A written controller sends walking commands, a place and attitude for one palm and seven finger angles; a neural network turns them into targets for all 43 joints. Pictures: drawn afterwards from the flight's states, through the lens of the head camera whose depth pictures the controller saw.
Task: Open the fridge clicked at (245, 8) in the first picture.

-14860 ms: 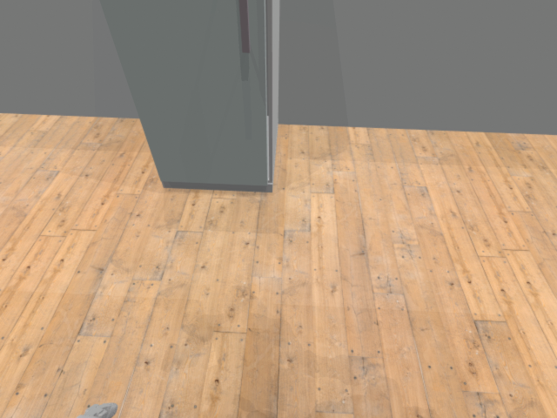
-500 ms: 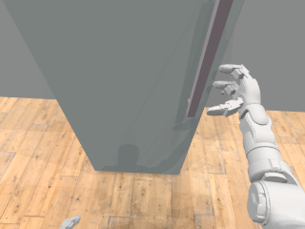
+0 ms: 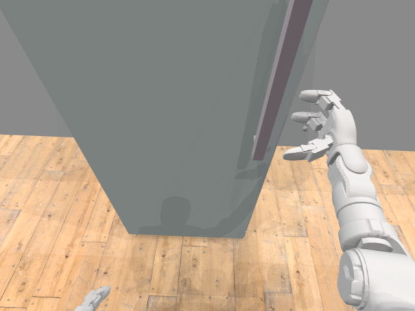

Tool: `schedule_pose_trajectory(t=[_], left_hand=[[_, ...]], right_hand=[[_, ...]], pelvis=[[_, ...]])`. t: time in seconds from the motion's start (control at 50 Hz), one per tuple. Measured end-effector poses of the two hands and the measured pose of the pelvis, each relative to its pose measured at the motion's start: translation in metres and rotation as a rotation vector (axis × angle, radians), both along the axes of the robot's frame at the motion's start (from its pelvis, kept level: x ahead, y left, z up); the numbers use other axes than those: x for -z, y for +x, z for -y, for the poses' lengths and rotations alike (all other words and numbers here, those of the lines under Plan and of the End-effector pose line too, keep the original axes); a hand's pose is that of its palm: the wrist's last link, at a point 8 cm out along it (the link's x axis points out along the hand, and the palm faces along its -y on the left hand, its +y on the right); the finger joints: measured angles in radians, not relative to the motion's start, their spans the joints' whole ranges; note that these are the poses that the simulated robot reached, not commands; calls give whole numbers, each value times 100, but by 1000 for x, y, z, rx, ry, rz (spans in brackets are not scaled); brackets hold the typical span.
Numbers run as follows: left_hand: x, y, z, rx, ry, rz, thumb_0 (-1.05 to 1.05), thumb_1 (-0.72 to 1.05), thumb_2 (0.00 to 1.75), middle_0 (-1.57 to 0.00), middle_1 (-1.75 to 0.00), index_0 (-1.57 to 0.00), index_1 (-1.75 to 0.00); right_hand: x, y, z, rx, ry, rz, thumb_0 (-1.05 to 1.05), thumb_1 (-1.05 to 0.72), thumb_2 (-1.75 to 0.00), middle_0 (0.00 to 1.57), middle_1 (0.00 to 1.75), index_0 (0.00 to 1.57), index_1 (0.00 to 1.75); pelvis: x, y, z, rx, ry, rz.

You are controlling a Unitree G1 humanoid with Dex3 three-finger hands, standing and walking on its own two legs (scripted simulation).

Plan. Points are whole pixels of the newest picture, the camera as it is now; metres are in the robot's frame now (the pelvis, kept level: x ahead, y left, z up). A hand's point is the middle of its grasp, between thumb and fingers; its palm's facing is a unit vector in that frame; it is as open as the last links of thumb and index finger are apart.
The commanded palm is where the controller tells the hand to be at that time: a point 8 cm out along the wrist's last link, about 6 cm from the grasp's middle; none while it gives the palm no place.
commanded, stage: move the hooked fingers beside the handle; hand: right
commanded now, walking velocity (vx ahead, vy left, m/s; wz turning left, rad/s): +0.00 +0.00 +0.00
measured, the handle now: (275, 78) +0.49 -0.06 +0.21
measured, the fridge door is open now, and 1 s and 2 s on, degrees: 0 0 0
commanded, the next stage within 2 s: feel for the door with the fingertips in 0.22 s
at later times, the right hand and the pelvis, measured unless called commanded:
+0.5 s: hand (299, 130) +0.43 -0.12 +0.14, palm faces -0.09 +1.00 +0.02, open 14.0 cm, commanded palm +0.41 -0.17 +0.13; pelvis +0.00 +0.00 +0.00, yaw +0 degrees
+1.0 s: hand (284, 124) +0.44 -0.09 +0.14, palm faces -0.08 +1.00 +0.00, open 14.0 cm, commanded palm +0.42 -0.14 +0.13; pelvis +0.00 +0.00 +0.00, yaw +0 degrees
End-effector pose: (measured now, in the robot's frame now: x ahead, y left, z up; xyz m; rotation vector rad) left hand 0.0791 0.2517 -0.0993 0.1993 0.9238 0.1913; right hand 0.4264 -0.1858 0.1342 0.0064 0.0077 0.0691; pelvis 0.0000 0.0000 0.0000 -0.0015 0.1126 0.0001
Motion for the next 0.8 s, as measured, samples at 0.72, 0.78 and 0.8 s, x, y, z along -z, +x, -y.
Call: schedule_pose_trajectory(t=[0.72,0.78,0.8], left_hand=[[1,1,10,5,-33,11,1,90,90,-20,-30,-20,-30],[2,1,9,4,-34,11,1,90,90,-20,-30,-20,-30],[2,1,9,4,-33,10,1,90,90,-20,-30,-20,-30]], right_hand=[[4,-12,-32,-21,11,15,-1,50,-30,30,120,30,120],[3,-13,-35,-16,2,20,-1,51,-30,30,120,30,120],[2,-13,-35,-14,1,19,-1,51,-30,30,120,30,120]], pelvis=[[0,1,2,-9,-1,11],[0,0,1,-9,-2,16],[-1,0,1,-8,-2,17]])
